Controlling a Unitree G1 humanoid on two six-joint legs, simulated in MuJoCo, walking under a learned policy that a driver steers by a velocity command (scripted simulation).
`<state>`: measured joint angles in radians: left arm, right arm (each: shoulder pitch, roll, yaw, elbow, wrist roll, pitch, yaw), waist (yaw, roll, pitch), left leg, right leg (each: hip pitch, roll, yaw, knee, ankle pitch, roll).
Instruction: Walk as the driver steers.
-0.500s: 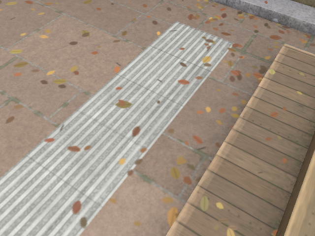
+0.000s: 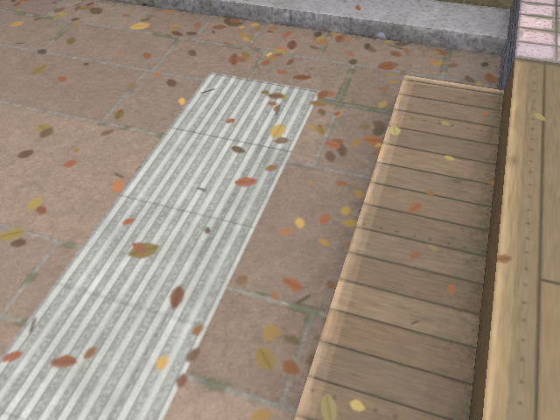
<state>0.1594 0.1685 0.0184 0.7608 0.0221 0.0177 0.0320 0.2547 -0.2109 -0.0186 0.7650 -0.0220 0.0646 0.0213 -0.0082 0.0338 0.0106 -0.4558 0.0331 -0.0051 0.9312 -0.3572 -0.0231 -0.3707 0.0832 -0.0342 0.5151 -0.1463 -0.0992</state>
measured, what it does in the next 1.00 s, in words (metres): steps on the spot, turning left: left foot, then right foot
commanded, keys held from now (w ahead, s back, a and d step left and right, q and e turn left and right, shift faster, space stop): q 1.00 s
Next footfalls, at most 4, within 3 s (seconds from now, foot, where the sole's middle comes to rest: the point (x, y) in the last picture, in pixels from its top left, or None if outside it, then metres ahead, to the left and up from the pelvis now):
0.12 left None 0.03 0.10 -0.77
0.44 right None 0.11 -0.08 -0.77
0.88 left None -0.01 0.07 -0.77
1.36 right None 0.15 -0.04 -0.77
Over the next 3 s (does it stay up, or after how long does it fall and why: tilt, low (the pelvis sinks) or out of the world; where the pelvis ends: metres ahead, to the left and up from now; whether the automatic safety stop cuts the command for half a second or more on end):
stays up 0.66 0.58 -0.15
